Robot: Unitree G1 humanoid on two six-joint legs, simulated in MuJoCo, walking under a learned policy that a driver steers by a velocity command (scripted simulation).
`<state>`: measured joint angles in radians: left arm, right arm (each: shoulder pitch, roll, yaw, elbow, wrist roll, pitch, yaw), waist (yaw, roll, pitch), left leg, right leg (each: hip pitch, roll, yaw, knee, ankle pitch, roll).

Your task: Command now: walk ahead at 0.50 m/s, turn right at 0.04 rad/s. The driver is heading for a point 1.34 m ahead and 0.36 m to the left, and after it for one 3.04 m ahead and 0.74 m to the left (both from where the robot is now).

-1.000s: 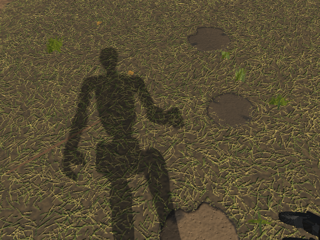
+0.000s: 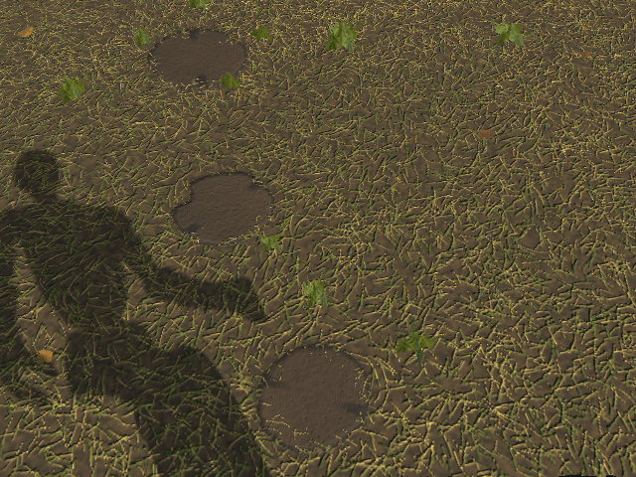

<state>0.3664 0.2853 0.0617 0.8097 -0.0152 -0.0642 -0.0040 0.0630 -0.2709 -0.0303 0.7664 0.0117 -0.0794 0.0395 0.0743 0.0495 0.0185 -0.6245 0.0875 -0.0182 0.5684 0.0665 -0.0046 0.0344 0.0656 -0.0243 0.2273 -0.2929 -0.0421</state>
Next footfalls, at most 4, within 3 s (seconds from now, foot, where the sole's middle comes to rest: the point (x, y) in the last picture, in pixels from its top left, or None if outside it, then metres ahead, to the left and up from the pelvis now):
0.08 left None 0.24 0.13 -0.78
0.62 right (412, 454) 0.53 -0.11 -0.78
1.18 left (301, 331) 0.81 0.15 -0.78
1.66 right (342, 225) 1.15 0.07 -0.78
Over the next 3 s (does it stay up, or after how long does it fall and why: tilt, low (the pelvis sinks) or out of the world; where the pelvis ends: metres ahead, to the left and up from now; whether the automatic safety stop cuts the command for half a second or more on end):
stays up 1.51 0.53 0.01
